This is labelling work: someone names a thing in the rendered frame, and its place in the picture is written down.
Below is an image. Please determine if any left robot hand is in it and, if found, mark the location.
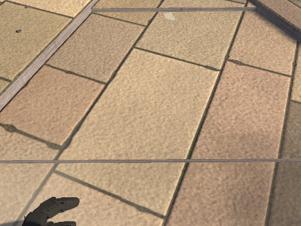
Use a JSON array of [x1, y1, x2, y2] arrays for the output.
[[22, 197, 80, 226]]

